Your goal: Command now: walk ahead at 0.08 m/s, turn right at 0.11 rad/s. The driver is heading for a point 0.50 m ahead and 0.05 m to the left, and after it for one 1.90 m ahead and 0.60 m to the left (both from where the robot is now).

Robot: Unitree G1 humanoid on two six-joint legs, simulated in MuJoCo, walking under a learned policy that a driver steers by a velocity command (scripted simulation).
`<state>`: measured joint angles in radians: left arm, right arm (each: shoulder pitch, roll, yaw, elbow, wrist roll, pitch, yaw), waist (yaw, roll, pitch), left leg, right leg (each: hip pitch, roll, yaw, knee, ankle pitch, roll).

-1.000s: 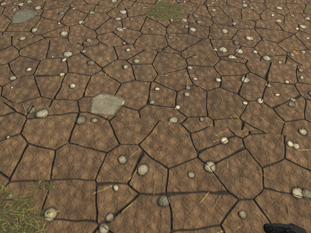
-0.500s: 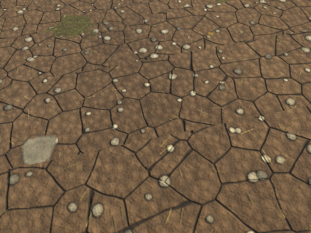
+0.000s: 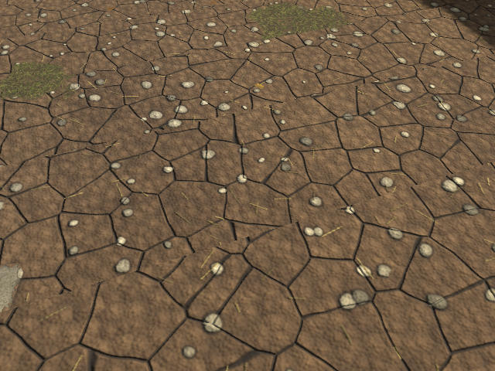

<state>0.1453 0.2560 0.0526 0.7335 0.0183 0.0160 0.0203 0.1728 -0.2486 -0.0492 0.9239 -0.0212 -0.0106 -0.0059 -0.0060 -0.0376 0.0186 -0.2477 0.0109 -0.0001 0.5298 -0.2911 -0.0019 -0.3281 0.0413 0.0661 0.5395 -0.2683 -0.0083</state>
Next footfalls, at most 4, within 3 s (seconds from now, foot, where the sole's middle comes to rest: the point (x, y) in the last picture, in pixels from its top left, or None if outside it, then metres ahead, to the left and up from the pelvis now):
0.58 left None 0.27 0.11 -0.77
0.86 right None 0.20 -0.14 -0.77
1.90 right None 0.29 -0.11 -0.77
2.30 left None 0.48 0.24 -0.77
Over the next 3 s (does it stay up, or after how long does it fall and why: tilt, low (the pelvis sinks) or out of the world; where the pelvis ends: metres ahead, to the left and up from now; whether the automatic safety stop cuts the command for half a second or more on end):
stays up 0.74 0.18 -0.01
